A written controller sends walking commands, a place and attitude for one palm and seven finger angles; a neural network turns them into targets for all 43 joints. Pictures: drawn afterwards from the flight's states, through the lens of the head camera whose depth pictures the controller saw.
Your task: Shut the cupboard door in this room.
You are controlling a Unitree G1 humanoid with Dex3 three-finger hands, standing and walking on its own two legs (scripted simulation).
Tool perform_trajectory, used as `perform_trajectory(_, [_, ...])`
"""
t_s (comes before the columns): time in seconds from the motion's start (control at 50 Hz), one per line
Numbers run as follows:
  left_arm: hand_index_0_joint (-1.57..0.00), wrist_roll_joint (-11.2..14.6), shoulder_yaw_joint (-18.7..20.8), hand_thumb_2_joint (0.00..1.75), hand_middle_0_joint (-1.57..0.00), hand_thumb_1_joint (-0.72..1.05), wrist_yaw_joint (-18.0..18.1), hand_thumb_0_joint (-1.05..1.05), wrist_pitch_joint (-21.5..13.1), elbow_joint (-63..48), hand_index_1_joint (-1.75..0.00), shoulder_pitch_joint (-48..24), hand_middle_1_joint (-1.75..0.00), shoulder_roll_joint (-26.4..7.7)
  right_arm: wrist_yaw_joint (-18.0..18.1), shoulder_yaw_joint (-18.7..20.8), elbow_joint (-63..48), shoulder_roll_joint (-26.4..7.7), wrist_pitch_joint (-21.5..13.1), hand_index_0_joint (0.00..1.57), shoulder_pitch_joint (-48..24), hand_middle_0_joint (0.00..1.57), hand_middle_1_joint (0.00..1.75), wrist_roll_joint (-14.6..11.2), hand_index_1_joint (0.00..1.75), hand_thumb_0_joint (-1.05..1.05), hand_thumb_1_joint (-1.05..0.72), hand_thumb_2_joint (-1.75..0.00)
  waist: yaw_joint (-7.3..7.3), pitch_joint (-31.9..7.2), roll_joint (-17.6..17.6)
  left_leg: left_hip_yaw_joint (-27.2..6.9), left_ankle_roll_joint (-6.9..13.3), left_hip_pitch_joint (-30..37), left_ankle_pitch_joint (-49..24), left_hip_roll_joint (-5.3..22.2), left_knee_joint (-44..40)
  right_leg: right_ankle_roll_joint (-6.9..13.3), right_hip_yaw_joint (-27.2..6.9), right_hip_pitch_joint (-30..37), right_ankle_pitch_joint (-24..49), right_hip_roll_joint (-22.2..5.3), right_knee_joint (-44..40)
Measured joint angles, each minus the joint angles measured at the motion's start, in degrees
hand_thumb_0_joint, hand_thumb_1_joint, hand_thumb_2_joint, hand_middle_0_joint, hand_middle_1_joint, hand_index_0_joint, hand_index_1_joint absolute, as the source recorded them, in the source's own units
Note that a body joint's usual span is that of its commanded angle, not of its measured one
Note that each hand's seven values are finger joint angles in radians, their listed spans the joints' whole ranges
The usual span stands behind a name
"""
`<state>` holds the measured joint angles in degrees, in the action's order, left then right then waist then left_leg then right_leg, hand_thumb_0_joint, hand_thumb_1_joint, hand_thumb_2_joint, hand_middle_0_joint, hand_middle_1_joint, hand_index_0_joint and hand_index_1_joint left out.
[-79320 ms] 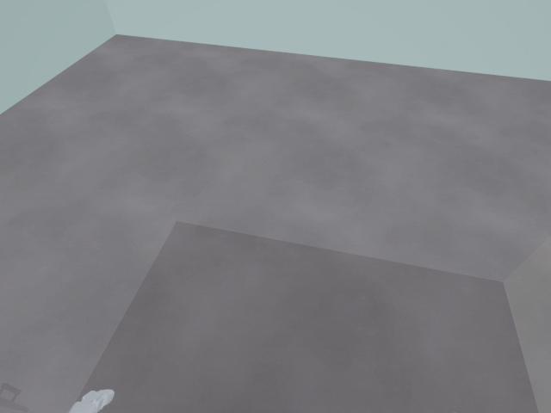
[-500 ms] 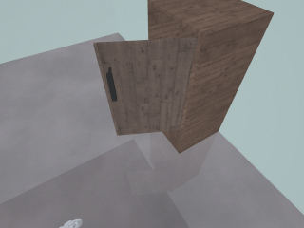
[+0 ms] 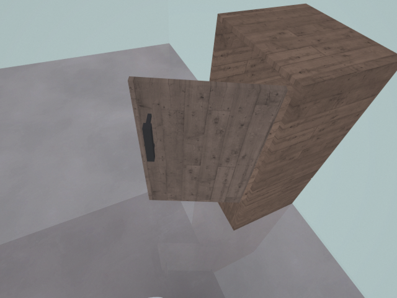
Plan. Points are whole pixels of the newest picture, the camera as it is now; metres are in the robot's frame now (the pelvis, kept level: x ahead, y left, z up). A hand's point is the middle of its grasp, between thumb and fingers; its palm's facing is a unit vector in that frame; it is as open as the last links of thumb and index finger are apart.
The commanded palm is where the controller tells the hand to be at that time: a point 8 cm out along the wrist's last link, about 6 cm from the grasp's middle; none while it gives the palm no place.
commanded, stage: come to a stop and stand still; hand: left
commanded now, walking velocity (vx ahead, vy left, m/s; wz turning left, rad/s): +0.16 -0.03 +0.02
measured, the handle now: (150, 138) +0.52 +0.18 -0.04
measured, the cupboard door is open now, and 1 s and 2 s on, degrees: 65 65 65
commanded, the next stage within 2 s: look again from close up in 1.38 s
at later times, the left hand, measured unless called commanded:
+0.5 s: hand out of the picture +0.14 +0.14 -0.16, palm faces +0.06 -0.97 -0.24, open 7.3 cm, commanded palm none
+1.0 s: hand out of the picture +0.06 +0.19 -0.17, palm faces +0.05 -0.97 -0.23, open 7.4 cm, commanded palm none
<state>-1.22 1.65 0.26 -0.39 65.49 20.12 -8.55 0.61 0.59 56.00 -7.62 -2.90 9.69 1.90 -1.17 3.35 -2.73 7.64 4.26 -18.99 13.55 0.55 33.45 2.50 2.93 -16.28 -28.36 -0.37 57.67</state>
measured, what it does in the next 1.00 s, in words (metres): steps on the spot: right foot, then left foot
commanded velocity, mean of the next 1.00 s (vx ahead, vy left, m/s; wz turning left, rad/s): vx -0.08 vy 0.04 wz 0.00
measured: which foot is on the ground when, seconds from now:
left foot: down 0.00-0.40, up 0.42-0.64, down 0.66-1.00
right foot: up 0.00-0.24, down 0.26-0.66, up 0.68-0.94, down 0.96-1.00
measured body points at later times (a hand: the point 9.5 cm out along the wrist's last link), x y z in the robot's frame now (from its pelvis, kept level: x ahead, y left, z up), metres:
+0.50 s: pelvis +0.09 -0.04 +0.01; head +0.13 -0.05 +0.46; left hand +0.13 +0.19 -0.14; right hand +0.10 -0.28 -0.15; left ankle +0.03 +0.07 -0.70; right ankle +0.11 -0.17 -0.73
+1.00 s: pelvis +0.05 +0.00 +0.01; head +0.08 +0.01 +0.46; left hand +0.06 +0.24 -0.15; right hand +0.12 -0.22 -0.14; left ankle +0.05 +0.09 -0.73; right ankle +0.00 -0.12 -0.73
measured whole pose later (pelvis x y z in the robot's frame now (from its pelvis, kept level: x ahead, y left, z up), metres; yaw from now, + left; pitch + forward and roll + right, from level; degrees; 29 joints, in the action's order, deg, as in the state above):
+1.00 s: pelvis +0.05 +0.00 +0.01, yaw +0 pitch +0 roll +1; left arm -1.0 1.6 2.2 1.7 61.9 14.3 -10.5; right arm 1.8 0.9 59.6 -8.4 0.7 9.6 0.3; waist -1.7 2.9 -1.4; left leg 6.0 2.6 -12.7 14.3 -1.6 26.5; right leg -0.2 -1.6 -8.2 -19.3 -1.1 27.0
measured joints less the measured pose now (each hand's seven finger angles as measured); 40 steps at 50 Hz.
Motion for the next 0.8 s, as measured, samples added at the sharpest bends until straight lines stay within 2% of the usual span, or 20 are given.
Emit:
perform_trajectory(0.06, [-0.2, -0.39, 0.42, 0.9, -0.2, 0.91, -0.26, 0.01, 0.29, -2.03, -0.29, -2.47, -0.3, 0.02, 1.08, 0.89, 0.61, -0.82, 0.18, 0.2, 1.4, 0.2, 0.3, -0.39, 0.3, -0.01, -0.94, -0.9, 0.08, 0.33, 0.39, -0.33, -0.42, 3.11, -1.46, -0.61, -4.6, -0.91, -0.87, -6.33, 3.35, -1.87, 2.18])
perform_trajectory(0.12, [-0.19, -0.5, 0.74, 0.9, -0.2, 0.91, -0.27, 0.01, 0.49, -4.11, -0.29, -4.52, -0.3, -0.01, 1.0, 0.96, 2.08, -1.89, 1.01, 0.2, 3.25, 0.2, 0.3, -0.21, 0.3, -0.01, -0.94, -0.9, 0.2, -0.05, 1.13, -1.0, -0.72, 5.61, -2.02, -0.6, -7.81, -1.74, -1.27, -8.79, 6.42, -3.33, -3.45])
perform_trajectory(0.22, [-0.19, -0.37, 0.88, 0.9, -0.2, 0.93, 0.66, 0.02, 0.84, -5.41, -0.29, -6.69, -0.3, -1.64, 1.06, 0.49, 4.59, -1.47, 2.82, 0.2, 5.62, 0.2, 0.3, -0.41, 0.3, 0.0, -0.93, -0.9, 0.78, -0.27, 1.26, -2.0, -2.55, 7.62, 0.35, 0.14, -7.01, -3.41, -1.6, -4.84, 13.77, -3.51, -19.54])
perform_trajectory(0.26, [-0.19, -0.3, 0.75, 0.9, -0.2, 0.93, 0.83, 0.01, 0.44, -5.7, -0.29, -6.55, -0.3, -2.63, 0.92, 0.33, 5.41, -0.6, 3.5, 0.2, 6.3, 0.2, 0.3, -0.79, 0.3, 0.0, -0.92, -0.9, 0.47, -0.71, -0.36, -1.35, -3.6, 7.44, 2.61, -0.41, -4.61, -3.64, -3.24, -1.68, 17.69, -3.72, -26.46])
perform_trajectory(0.28, [-0.19, -0.3, 0.67, 0.9, -0.2, 0.93, 1.03, 0.01, 0.34, -5.14, -0.29, -6.81, -0.3, -2.43, 0.77, 0.4, 5.93, -0.6, 3.91, 0.2, 6.02, 0.2, 0.3, -1.01, 0.3, 0.0, -0.92, -0.9, 0.29, -0.69, 0.03, -1.16, -4.11, 7.35, 3.7, 0.14, -3.53, -3.79, -3.53, -1.51, 16.09, -3.16, -26.44])
perform_trajectory(0.38, [-0.2, 0.03, -0.31, 0.9, -0.2, 0.93, 1.23, 0.01, 0.79, -4.26, -0.29, -8.02, -0.3, -0.96, 0.35, 0.9, 5.66, -1.26, 4.59, 0.2, 5.59, 0.2, 0.3, -1.45, 0.3, 0.01, -0.91, -0.9, 2.14, -0.4, 3.1, -2.63, -5.34, 8.01, 3.74, 1.47, -4.98, -2.79, -2.04, -0.93, 14.41, -1.83, -26.68])
perform_trajectory(0.42, [-0.2, 0.1, -0.26, 0.9, -0.2, 0.93, 1.42, 0.01, 0.65, -4.64, -0.3, -8.87, -0.3, -0.72, 0.32, 1.17, 5.39, -1.65, 4.94, 0.2, 5.33, 0.2, 0.3, -1.48, 0.3, 0.01, -0.91, -0.9, 2.14, 0.19, 3.6, -3.26, -5.67, 7.17, 5.1, 1.45, -2.71, -2.54, -1.54, -0.66, 14.38, -1.8, -27.03])
perform_trajectory(0.5, [-0.2, -0.32, 0.4, 0.9, -0.2, 0.93, 2.07, 0.01, 0.66, -5.96, -0.3, -10.97, -0.3, -0.26, 0.64, 1.92, 4.71, -2.85, 6.24, 0.2, 3.97, 0.2, 0.3, -1.52, 0.3, 0.01, -0.91, -0.9, 0.95, 1.62, 3.16, -4.91, -6.36, 2.91, 14.62, -0.48, 9.34, -2.61, -1.31, -0.41, 15.22, -2.76, -28.33])
perform_trajectory(0.56, [-0.2, -0.69, 0.93, 0.9, -0.2, 0.92, 2.26, 0.01, 1.11, -6.97, -0.3, -11.73, -0.3, -0.54, 0.74, 2.34, 3.76, -3.71, 6.64, 0.2, 2.39, 0.2, 0.3, -1.64, 0.3, 0.01, -0.91, -0.9, 0.19, 2.38, 1.92, -5.46, -6.68, 1.2, 16.07, -1.61, 12.21, -3.29, -1.61, -0.29, 16.37, -3.87, -29.51])
perform_trajectory(0.6, [-0.2, -0.79, 1.21, 0.9, -0.2, 0.92, 2.18, 0.01, 1.54, -7.26, -0.3, -11.67, -0.3, -1.19, 0.64, 2.47, 2.89, -4.05, 6.38, 0.2, 1.48, 0.2, 0.3, -1.67, 0.3, 0.01, -0.91, -0.9, 0.11, 2.34, 0.94, -5.29, -6.81, 1.88, 12.6, -1.6, 8.34, -4.13, -1.87, -0.65, 16.69, -4.45, -29.38])
perform_trajectory(0.64, [-0.2, -0.57, 1.42, 0.9, -0.2, 0.91, 2.12, 0.01, 2.15, -7.31, -0.3, -11.08, -0.3, -1.91, 0.47, 2.37, 1.94, -4.4, 5.54, 0.2, 1.21, 0.2, 0.3, -1.54, 0.3, 0.01, -0.91, -0.9, 0.26, 1.76, 0.51, -5.05, -6.69, 4.78, 4.66, -0.82, -0.38, -5.17, -2.08, -1.63, 15.97, -4.46, -27.38])
perform_trajectory(0.66, [-0.2, -0.33, 1.48, 0.9, -0.2, 0.91, 2.09, 0.01, 2.56, -7.24, -0.3, -10.78, -0.3, -2.22, 0.44, 2.36, 1.63, -4.55, 5.0, 0.2, 1.31, 0.19, 0.3, -1.31, 0.3, 0.01, -0.91, -0.9, 0.39, 1.31, 0.56, -5.22, -5.48, 5.51, 2.12, -0.49, -2.59, -5.16, -2.03, -2.43, 15.0, -4.31, -25.53])
perform_trajectory(0.72, [-0.2, -0.1, 1.88, 0.9, -0.2, 0.91, 2.24, 0.01, 4.25, -6.59, -0.3, -10.01, -0.3, -3.69, 0.65, 1.64, 1.53, -3.14, 4.93, 0.2, 1.14, 0.19, 0.3, -0.5, 0.3, 0.01, -0.91, -0.9, -0.15, 0.59, -1.42, -3.94, -2.38, 6.19, 4.14, -1.25, -1.84, -3.83, -4.77, -4.39, 4.71, -3.11, -16.94])
perform_trajectory(0.8, [-0.2, -0.04, 1.93, 0.9, -0.2, 0.91, 1.81, 0.01, 4.87, -5.8, -0.29, -9.04, -0.3, -4.44, 1.3, 0.3, 1.42, -1.51, 4.61, 0.2, 1.17, 0.2, 0.3, -0.26, 0.3, 0.01, -0.91, -0.9, -0.6, -0.28, -1.53, -3.44, -1.66, 7.54, 2.46, -1.43, -5.62, -3.3, -5.64, -4.8, 3.46, -0.86, -8.11])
